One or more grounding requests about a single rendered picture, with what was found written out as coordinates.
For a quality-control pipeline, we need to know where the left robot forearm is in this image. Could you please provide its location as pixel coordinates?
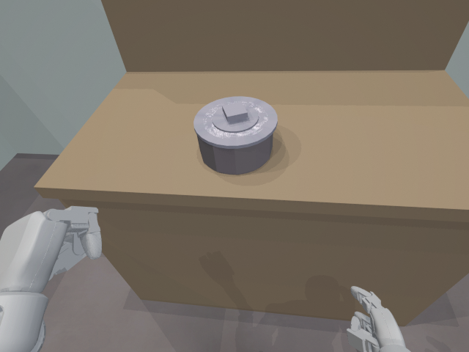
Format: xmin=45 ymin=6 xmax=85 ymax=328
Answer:
xmin=0 ymin=291 xmax=48 ymax=352

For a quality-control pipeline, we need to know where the pot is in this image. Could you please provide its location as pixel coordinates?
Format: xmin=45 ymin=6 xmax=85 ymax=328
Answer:
xmin=197 ymin=134 xmax=273 ymax=175

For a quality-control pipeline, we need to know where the table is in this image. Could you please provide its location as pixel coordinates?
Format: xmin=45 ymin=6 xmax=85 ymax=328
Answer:
xmin=34 ymin=0 xmax=469 ymax=326

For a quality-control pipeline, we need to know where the lid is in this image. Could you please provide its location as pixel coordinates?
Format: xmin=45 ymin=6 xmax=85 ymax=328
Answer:
xmin=193 ymin=96 xmax=278 ymax=149

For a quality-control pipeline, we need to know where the robot left hand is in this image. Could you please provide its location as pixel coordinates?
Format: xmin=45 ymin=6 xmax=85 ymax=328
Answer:
xmin=0 ymin=206 xmax=102 ymax=293

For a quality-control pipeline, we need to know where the knob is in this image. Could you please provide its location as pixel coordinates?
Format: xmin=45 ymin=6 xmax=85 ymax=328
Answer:
xmin=222 ymin=102 xmax=248 ymax=122

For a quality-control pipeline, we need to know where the robot right hand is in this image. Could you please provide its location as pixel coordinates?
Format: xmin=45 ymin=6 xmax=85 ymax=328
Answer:
xmin=347 ymin=286 xmax=406 ymax=352

